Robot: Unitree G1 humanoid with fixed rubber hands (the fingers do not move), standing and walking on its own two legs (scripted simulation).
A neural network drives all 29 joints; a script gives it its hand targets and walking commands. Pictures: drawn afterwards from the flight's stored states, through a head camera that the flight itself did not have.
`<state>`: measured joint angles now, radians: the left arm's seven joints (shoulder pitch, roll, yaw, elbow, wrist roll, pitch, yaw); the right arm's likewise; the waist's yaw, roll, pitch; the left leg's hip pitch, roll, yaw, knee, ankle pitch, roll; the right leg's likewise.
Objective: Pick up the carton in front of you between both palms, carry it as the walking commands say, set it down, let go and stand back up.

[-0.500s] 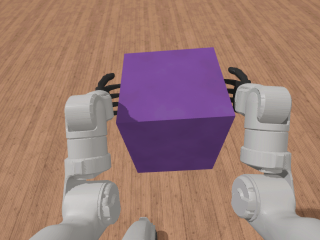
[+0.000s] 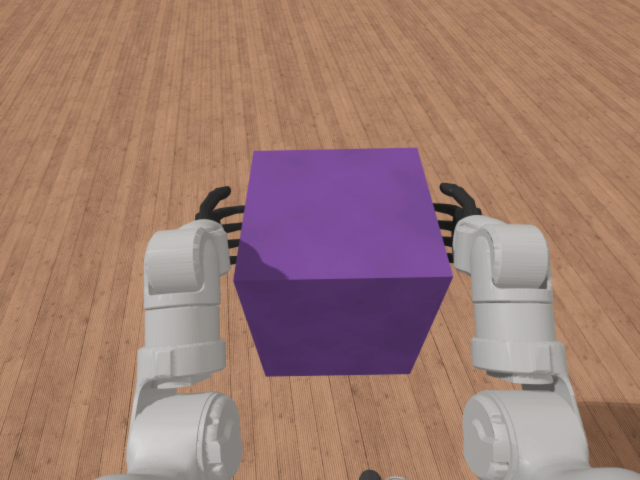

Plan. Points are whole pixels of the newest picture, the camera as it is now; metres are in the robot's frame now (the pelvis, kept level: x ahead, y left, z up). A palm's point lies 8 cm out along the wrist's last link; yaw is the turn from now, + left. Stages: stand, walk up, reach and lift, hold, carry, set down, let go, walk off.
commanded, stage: carry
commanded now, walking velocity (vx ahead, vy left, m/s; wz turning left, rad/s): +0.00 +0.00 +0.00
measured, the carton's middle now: (336, 269) +0.38 +0.00 +0.04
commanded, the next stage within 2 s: hold in 1.56 s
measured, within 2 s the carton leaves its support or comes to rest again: neither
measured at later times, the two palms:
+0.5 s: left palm (202, 241) +0.40 +0.17 +0.09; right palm (431, 228) +0.40 -0.13 +0.09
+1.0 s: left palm (197, 308) +0.32 +0.17 +0.05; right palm (433, 292) +0.33 -0.12 +0.05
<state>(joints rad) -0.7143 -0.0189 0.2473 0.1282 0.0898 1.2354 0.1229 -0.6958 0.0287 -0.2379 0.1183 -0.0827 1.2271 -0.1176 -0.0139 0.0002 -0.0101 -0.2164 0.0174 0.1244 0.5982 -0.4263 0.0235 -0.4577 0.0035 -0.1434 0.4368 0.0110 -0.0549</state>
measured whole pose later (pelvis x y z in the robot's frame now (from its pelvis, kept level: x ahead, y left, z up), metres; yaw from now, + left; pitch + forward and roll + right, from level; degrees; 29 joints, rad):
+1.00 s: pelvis +0.04 +0.02 +0.00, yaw +2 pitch +1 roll +0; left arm -0.24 -0.15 0.21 0.31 0.29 0.71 0.01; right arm -0.24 0.15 -0.21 0.31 -0.29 0.71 -0.01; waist 0.00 0.00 -0.18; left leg -0.22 0.00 0.10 0.55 -0.36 0.03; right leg -0.38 -0.04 -0.14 0.52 -0.17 -0.03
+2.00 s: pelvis +0.03 +0.00 +0.01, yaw +9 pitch -7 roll +0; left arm -0.24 -0.15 0.21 0.27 0.25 0.67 0.01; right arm -0.24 0.15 -0.18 0.22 -0.27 0.72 -0.04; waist -0.01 0.05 0.04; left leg -0.04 -0.03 -0.05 0.45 -0.28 0.02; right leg -0.14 0.02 -0.05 0.40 -0.13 -0.03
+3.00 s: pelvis +0.01 -0.01 -0.02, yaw +9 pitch +12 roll +1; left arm -0.58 -0.24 0.51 0.56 0.39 0.24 0.03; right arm -0.60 0.12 -0.46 0.58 -0.39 0.28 0.05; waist -0.03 0.05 0.14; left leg -0.61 -0.07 -0.05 0.75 -0.34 0.01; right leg -0.72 0.03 0.04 0.70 -0.19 -0.02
